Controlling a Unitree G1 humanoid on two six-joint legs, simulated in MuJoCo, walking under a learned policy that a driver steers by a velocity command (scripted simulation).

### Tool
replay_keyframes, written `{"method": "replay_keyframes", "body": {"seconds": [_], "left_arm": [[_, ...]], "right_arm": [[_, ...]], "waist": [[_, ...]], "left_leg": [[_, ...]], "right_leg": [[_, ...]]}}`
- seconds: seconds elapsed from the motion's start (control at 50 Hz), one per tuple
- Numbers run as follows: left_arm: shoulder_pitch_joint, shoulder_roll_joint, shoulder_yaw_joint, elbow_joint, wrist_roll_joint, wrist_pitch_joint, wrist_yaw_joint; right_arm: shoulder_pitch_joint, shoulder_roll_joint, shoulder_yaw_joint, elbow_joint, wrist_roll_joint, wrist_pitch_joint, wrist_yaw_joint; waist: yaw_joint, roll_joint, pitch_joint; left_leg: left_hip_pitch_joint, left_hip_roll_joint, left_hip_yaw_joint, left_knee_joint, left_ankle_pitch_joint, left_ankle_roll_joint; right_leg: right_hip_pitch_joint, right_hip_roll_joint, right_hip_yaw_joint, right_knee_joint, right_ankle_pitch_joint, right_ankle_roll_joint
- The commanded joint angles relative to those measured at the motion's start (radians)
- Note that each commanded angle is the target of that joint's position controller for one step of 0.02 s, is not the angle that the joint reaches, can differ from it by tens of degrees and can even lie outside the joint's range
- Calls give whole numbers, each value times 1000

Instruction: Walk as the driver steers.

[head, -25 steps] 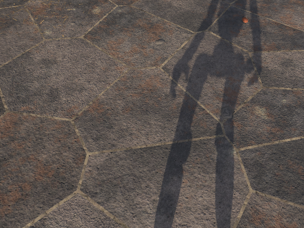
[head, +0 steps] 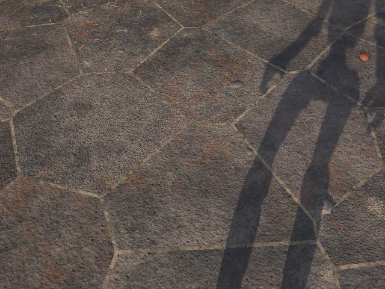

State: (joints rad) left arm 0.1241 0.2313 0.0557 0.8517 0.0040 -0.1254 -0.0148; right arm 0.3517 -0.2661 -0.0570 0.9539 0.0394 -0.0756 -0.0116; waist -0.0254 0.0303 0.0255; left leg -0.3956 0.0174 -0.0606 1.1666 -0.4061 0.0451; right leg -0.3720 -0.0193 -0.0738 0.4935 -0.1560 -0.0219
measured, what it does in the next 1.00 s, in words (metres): walks ahead, turning left: left foot, then right foot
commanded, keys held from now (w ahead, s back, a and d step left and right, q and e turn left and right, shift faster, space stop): w+q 1.00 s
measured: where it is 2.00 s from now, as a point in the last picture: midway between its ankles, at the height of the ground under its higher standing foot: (101, 205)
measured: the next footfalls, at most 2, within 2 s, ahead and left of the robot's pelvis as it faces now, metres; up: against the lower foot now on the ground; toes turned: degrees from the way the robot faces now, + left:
left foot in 0.42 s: +0.35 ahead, +0.18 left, +0.00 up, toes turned +18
right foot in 0.92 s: +0.70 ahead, +0.12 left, +0.00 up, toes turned +36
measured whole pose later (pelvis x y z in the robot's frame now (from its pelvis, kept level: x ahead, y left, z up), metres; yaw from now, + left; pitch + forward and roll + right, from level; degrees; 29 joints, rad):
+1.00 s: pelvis +0.53 +0.14 -0.01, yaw +35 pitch +3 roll -2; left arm 0.06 0.27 0.06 0.72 0.01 -0.13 -0.02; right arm 0.36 -0.28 -0.08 0.76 0.03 -0.03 -0.02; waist -0.05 0.03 0.00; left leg -0.25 -0.08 -0.19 1.01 -0.52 0.05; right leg -0.44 0.04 -0.02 0.53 -0.14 -0.02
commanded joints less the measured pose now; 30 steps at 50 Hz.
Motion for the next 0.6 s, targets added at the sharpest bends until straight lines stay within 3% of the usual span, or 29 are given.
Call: {"method": "replay_keyframes", "body": {"seconds": [0.02,0.06,0.1,0.18,0.26,0.32,0.36,0.38,0.4,0.42,0.44,0.46,0.48,0.5,0.52,0.54,0.56,0.6], "left_arm": [[67,90,21,-6,7,-3,1],[74,104,30,9,9,-9,6],[87,125,38,21,11,-12,14],[110,154,48,31,10,-1,30],[168,184,58,42,-4,16,40],[195,203,66,52,-19,36,38],[176,230,73,44,-26,48,39],[164,246,77,39,-30,56,41],[142,254,77,33,-35,65,42],[147,239,69,24,-29,65,43],[178,118,35,-17,15,52,39],[198,88,13,-64,-7,5,28],[63,165,31,-91,-49,-23,18],[38,164,29,-99,-54,-36,16],[46,160,31,-77,-28,-36,26],[59,175,42,-70,-9,-26,31],[75,178,47,-70,-6,-11,28],[70,149,44,-84,5,11,27]], "right_arm": [[2,-56,-29,-78,-3,9,-1],[-4,-24,-29,-93,-2,31,2],[-48,-27,-33,-121,-9,42,2],[-159,-22,-31,-167,-15,36,22],[-307,-12,-18,-227,-18,32,50],[-365,-22,-18,-270,-15,34,67],[-343,-50,-31,-287,-14,36,74],[-284,-75,-45,-281,-13,38,73],[-152,-114,-69,-251,-8,38,70],[19,-188,-108,-202,-8,42,53],[78,-301,-133,-185,-7,48,32],[66,-323,-121,-229,-21,27,42],[70,-232,-95,-220,-28,13,52],[28,-190,-83,-217,-23,4,52],[-58,-156,-73,-236,-18,1,50],[-119,-121,-61,-254,-23,1,47],[-141,-110,-55,-266,-31,1,43],[-125,-130,-59,-265,-27,-5,32]], "waist": [[27,-148,-56],[12,-128,-27],[10,-99,-6],[33,-86,23],[86,-67,69],[92,-78,83],[57,-106,45],[17,-125,-4],[-63,-118,-75],[-140,-73,-167],[-90,169,-216],[-42,210,-395],[-95,72,-321],[-68,56,-208],[-19,-24,-149],[19,-17,-112],[43,0,-105],[53,-3,-94]], "left_leg": [[-241,125,-48,36,116,7],[-241,131,-36,14,161,2],[-295,134,-48,-42,230,-5],[-321,122,-22,-265,402,-14],[-329,108,55,-423,434,-1],[-331,89,97,-485,341,27],[-233,36,152,-503,244,61],[-135,-7,185,-502,197,83],[44,-61,212,-554,220,113],[334,-79,162,-600,273,154],[606,164,-256,-644,266,250],[790,332,-796,-835,100,419],[768,311,-708,-890,134,350],[648,274,-544,-876,209,310],[492,224,-425,-871,288,269],[367,190,-344,-885,381,250],[294,170,-312,-909,420,245],[227,151,-267,-934,504,255]], "right_leg": [[244,-267,256,-306,18,-131],[204,-258,166,-344,99,-148],[215,-263,106,-360,163,-159],[261,-250,-11,-374,195,-144],[341,-271,-83,-363,195,-133],[437,-297,-115,-307,268,-115],[464,-299,-147,-203,546,-95],[466,-293,-162,-98,722,-83],[430,-265,-188,86,823,-62],[268,-224,-200,342,698,-17],[-103,-111,-185,699,-67,37],[-345,49,72,919,-476,56],[-460,0,161,945,-397,33],[-482,-41,148,877,-304,8],[-411,-88,152,793,-227,6],[-332,-113,153,719,-186,11],[-272,-125,157,685,-158,17],[-241,-116,139,606,-120,44]]}}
